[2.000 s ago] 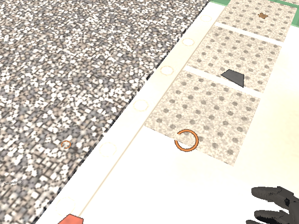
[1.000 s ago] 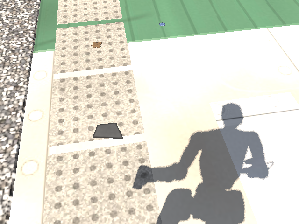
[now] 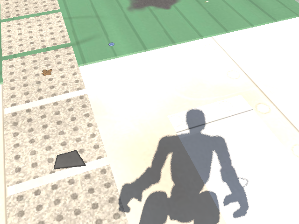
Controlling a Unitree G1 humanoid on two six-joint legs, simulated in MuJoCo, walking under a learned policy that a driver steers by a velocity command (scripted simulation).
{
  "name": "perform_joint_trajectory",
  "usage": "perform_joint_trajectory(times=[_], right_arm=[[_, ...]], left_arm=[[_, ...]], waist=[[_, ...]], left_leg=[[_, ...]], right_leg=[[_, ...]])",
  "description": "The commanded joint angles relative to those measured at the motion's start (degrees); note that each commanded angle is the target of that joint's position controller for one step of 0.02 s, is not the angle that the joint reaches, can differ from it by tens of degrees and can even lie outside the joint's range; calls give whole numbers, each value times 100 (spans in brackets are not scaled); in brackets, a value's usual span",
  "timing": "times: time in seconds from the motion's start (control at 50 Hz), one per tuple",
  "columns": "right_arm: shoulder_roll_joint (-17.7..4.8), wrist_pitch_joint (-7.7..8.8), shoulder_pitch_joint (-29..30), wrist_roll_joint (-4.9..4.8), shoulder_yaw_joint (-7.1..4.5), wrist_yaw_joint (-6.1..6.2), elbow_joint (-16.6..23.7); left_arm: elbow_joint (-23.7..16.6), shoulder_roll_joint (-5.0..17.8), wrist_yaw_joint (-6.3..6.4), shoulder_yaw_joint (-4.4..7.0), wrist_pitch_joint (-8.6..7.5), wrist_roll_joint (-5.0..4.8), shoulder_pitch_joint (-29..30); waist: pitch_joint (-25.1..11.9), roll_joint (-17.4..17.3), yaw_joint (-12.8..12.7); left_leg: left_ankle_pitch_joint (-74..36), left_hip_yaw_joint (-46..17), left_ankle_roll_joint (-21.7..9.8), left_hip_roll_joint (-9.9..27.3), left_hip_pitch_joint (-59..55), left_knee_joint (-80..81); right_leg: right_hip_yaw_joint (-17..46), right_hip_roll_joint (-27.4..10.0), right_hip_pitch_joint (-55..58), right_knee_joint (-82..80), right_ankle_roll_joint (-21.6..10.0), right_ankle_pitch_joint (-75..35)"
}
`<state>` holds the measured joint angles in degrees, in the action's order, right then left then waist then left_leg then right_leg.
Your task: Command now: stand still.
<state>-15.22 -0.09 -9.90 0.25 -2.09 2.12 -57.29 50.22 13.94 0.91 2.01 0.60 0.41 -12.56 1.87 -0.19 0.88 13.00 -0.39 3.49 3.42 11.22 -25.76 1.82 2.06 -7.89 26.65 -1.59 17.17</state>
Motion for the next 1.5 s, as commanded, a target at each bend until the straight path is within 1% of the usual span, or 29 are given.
perform_joint_trajectory(times=[0.02,0.26,0.5,0.78,1.14,1.16,1.18,1.2,1.22,1.24,1.26,1.28,1.3,1.32,1.34,1.36,1.38,1.4,1.42,1.44,1.46,1.48,1.5], right_arm=[[-673,30,-21,-5,-130,39,94],[-549,-10,-109,-12,-111,78,-267],[-409,-22,-331,-18,-72,102,-493],[-260,-26,-599,-27,-25,114,-620],[-125,-24,-842,-39,5,120,-657],[-49,-31,-945,-36,22,123,-711],[-37,-39,-956,-63,17,133,-722],[-65,-34,-929,-93,-3,143,-693],[-73,2,-827,-90,-9,139,-619],[10,77,-661,-84,8,110,-515],[151,179,-565,-92,39,55,-426],[167,286,-456,-115,46,-9,-342],[134,378,-412,-164,30,-72,-271],[136,455,-461,-215,30,-122,-219],[108,523,-666,-239,11,-159,-253],[105,565,-1175,-231,-31,-176,-466],[16,561,-1657,-167,-107,-177,-714],[-267,555,-2414,-128,-220,-171,-877],[-1016,588,-3127,-168,-378,-216,-890],[-749,673,-2880,-47,-251,-241,-842],[-440,733,-2276,-66,-161,-238,-646],[-282,750,-1879,-75,-104,-268,-496],[-236,732,-1664,-71,-68,-301,-410]], left_arm=[[-110,628,33,127,-69,-7,-47],[448,579,80,59,-83,-20,-210],[809,475,97,-5,-88,-32,-372],[1035,349,105,-59,-92,-42,-584],[1155,211,121,-91,-101,-54,-839],[1211,159,129,-102,-93,-53,-945],[1221,225,149,-73,-75,-87,-976],[1177,392,171,-17,-63,-128,-958],[1124,506,181,22,-74,-155,-988],[1111,635,175,71,-117,-182,-1142],[1111,830,161,146,-176,-212,-1277],[1084,906,154,194,-230,-222,-1279],[1018,832,145,188,-282,-191,-1158],[939,773,126,180,-330,-204,-966],[851,715,108,170,-346,-260,-722],[765,703,90,166,-328,-304,-443],[701,676,74,163,-321,-296,-370],[620,445,46,88,-368,-226,-249],[401,108,62,9,-478,-188,-253],[364,160,48,25,-571,-285,-245],[346,237,-7,37,-638,-363,-200],[392,275,-49,50,-692,-338,-199],[403,392,-58,112,-733,-276,-125]], waist=[[-173,77,11],[-38,33,-7],[51,23,-28],[126,13,-47],[185,5,-59],[49,36,-61],[122,108,-81],[287,262,-105],[547,401,-156],[737,649,-254],[814,1022,-319],[947,1138,-343],[1035,1089,-273],[1081,1059,-148],[1007,924,39],[828,740,312],[619,439,428],[247,-436,691],[-97,-1929,799],[39,-1459,558],[549,-825,300],[614,-535,180],[634,-378,101]], left_leg=[[-1033,-22,-106,28,-315,187],[-900,19,-136,-36,-265,244],[-792,34,-161,-80,-191,257],[-731,35,-190,-116,-119,239],[-708,26,-229,-150,-60,201],[-212,117,-233,-230,-117,176],[570,272,-266,-383,1,-2],[1442,428,-320,-529,269,-278],[1912,464,-380,-569,670,-538],[1836,514,-412,-580,1075,-958],[1419,541,-437,-526,1371,-1591],[1245,310,-535,-291,1561,-2069],[1432,151,-648,-136,1770,-2280],[1615,59,-768,-13,1787,-1991],[1493,116,-865,-10,1327,-1252],[862,401,-884,-224,260,-321],[287,482,-748,-475,-664,-81],[561,-618,-877,212,-1549,411],[1243,-3164,-1617,1566,-2262,1440],[1909,-4300,-2001,2061,-1892,1788],[1856,-3714,-1883,1978,-1604,1731],[1498,-2909,-1662,1637,-1454,1740],[822,-2291,-1475,1387,-1403,1781]], right_leg=[[333,-398,-289,-495,-84,-1649],[222,-331,-364,-564,-28,-1303],[146,-293,-433,-612,-4,-1066],[84,-269,-502,-619,19,-945],[24,-257,-570,-585,46,-884],[-15,-211,-517,-635,28,-310],[5,-175,-602,-678,-54,678],[175,-253,-776,-757,-209,1772],[517,-489,-948,-959,-387,2609],[1077,-885,-930,-1247,-611,3101],[1804,-1418,-818,-1581,-904,3337],[2374,-1839,-903,-1803,-1173,3244],[2557,-2003,-855,-1855,-1271,2970],[2439,-2002,-785,-1754,-1203,2613],[2030,-1805,-847,-1554,-1006,2202],[1426,-1419,-1237,-1221,-775,1775],[930,-1004,-1617,-635,-612,1181],[216,-502,-2162,945,-327,388],[-401,156,-3268,2760,-40,990],[260,-41,-3694,3997,-126,1402],[420,-390,-4098,4507,-273,919],[359,-618,-4104,4494,-361,318],[273,-762,-4060,4182,-389,-139]])
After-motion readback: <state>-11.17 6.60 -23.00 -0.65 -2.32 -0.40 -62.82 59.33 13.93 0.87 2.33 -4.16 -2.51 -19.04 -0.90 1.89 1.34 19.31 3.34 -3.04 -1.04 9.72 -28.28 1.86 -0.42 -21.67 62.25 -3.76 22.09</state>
